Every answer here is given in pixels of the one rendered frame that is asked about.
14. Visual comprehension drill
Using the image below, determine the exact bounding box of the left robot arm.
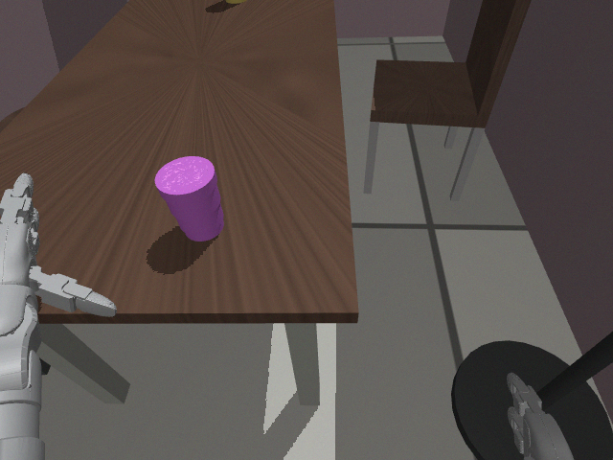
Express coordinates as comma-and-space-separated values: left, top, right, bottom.
0, 285, 45, 460

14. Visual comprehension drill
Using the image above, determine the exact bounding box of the table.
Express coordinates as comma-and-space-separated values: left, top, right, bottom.
0, 0, 359, 405

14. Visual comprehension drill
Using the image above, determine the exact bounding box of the right robot hand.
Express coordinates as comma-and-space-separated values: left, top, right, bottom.
507, 373, 574, 460

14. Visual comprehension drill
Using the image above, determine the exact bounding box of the coat stand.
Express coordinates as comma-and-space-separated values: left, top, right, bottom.
451, 332, 613, 460

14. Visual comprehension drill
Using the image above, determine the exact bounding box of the left robot hand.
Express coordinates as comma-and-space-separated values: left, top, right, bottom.
0, 173, 117, 317

